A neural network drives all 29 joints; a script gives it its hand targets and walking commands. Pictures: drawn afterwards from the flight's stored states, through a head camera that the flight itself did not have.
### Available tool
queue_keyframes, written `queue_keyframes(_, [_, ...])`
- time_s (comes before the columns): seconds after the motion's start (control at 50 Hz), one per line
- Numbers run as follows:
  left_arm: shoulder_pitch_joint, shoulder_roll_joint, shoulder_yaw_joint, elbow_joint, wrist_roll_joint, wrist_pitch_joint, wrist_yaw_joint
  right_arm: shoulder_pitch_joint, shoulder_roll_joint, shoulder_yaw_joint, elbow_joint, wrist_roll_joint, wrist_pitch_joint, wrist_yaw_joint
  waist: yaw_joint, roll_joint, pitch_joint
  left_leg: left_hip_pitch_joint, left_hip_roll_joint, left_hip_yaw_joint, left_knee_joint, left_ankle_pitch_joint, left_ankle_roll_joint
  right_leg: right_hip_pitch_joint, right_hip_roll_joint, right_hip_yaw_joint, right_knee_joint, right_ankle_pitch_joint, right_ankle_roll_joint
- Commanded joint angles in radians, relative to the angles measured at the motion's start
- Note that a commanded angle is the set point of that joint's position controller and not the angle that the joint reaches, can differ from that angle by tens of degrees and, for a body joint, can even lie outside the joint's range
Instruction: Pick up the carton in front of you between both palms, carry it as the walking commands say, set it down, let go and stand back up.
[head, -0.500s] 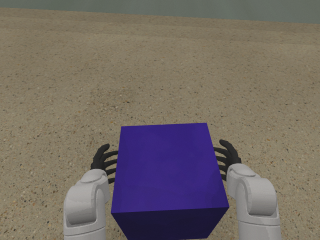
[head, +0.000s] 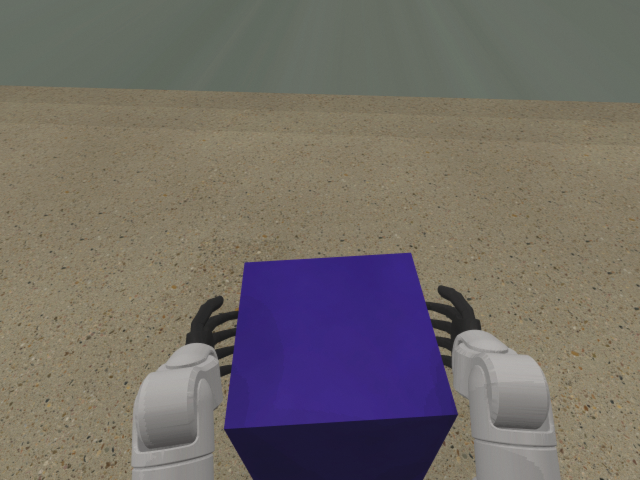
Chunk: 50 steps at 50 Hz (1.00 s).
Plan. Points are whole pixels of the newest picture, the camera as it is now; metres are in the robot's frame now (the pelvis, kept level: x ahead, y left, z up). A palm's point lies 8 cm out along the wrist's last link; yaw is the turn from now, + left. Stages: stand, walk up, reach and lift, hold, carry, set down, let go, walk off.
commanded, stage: carry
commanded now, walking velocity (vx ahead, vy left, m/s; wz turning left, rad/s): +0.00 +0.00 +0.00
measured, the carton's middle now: (334, 378) +0.27 +0.00 +0.00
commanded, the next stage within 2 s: hold in 1.70 s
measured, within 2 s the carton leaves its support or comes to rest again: neither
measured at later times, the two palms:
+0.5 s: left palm (212, 389) +0.25 +0.15 +0.03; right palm (457, 378) +0.26 -0.15 +0.03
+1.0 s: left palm (206, 416) +0.22 +0.15 +0.03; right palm (467, 406) +0.22 -0.15 +0.03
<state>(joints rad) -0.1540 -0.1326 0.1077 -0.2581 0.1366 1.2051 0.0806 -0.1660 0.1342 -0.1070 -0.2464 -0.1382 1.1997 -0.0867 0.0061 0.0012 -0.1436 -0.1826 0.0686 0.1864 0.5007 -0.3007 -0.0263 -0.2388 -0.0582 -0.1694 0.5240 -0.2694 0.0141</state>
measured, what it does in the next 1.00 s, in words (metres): shifts its weight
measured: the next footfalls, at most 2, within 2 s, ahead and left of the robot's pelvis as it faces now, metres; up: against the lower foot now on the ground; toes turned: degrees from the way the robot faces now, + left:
none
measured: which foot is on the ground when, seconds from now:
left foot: down 0.00-1.00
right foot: down 0.00-1.00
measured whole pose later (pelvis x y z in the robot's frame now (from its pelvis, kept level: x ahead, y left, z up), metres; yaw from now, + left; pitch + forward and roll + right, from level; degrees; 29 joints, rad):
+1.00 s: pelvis -0.07 +0.00 -0.01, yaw +0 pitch +2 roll +0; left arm -0.20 -0.14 0.16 0.19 0.24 0.74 0.03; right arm -0.20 0.14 -0.17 0.19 -0.24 0.73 -0.04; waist 0.00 0.00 -0.11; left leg -0.24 0.07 0.18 0.51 -0.30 0.01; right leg -0.28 -0.07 -0.18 0.51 -0.25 -0.01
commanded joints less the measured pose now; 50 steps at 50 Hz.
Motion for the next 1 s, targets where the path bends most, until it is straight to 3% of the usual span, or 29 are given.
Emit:
queue_keyframes(0.0, [-0.482, -0.948, -0.739, -0.057, -0.417, -0.041, -0.266, -0.446, 0.955, 0.720, -0.046, 0.409, -0.036, 0.269, -0.008, 0.026, -0.257, 0.150, 0.086, -0.057, 0.024, 0.789, 0.000, 0.106, -0.071, 0.046, -0.011, 0.657, 0.005])
queue_keyframes(0.1, [-0.460, -0.934, -0.734, -0.021, -0.384, -0.116, -0.270, -0.447, 0.945, 0.727, -0.022, 0.382, -0.109, 0.274, -0.007, -0.028, -0.257, 0.081, 0.062, -0.052, -0.008, 0.627, -0.003, 0.190, -0.092, 0.059, 0.002, 0.811, -0.013])
queue_keyframes(0.22, [-0.413, -0.886, -0.701, 0.021, -0.322, -0.203, -0.262, -0.405, 0.898, 0.696, 0.024, 0.336, -0.195, 0.275, -0.008, 0.028, -0.260, 0.160, 0.092, -0.072, 0.007, 0.785, 0.010, 0.111, -0.077, 0.045, -0.006, 0.607, -0.003])
queue_keyframes(0.34, [-0.384, -0.821, -0.628, 0.105, -0.254, -0.309, -0.258, -0.376, 0.830, 0.620, 0.111, 0.256, -0.303, 0.269, -0.008, -0.009, -0.255, 0.084, 0.091, -0.075, 0.018, 0.623, 0.008, 0.157, -0.111, 0.065, 0.007, 0.702, -0.015])
queue_keyframes(0.46, [-0.437, -0.807, -0.512, 0.249, -0.170, -0.444, -0.259, -0.425, 0.815, 0.507, 0.258, 0.171, -0.439, 0.269, -0.006, 0.012, -0.238, 0.076, 0.109, -0.090, 0.015, 0.559, 0.028, 0.090, -0.113, 0.071, 0.015, 0.496, -0.027])
queue_keyframes(0.6, [-0.578, -0.904, -0.466, 0.391, -0.130, -0.590, -0.280, -0.560, 0.903, 0.461, 0.386, 0.129, -0.584, 0.287, -0.007, -0.002, -0.206, 0.035, 0.101, -0.101, -0.043, 0.292, 0.038, 0.077, -0.113, 0.090, -0.051, 0.308, -0.035])
queue_keyframes(0.76, [-0.527, -0.931, -0.518, 0.363, -0.160, -0.546, -0.288, -0.513, 0.938, 0.523, 0.361, 0.166, -0.540, 0.294, -0.006, -0.003, -0.227, 0.028, 0.105, -0.104, -0.047, 0.279, 0.040, 0.086, -0.120, 0.093, -0.056, 0.299, -0.034])
queue_keyframes(0.98, [-0.547, -0.924, -0.508, 0.348, -0.163, -0.516, -0.287, -0.534, 0.925, 0.508, 0.344, 0.169, -0.512, 0.295, -0.005, 0.000, -0.187, -0.012, 0.107, -0.112, -0.071, 0.197, 0.042, 0.052, -0.117, 0.099, -0.085, 0.230, -0.033])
